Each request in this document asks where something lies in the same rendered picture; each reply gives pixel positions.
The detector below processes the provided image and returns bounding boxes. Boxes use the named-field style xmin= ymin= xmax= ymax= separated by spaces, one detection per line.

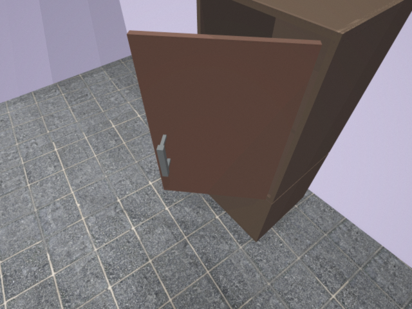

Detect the cupboard door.
xmin=127 ymin=30 xmax=322 ymax=200

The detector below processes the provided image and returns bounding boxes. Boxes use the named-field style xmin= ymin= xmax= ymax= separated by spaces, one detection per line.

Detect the handle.
xmin=156 ymin=135 xmax=171 ymax=177

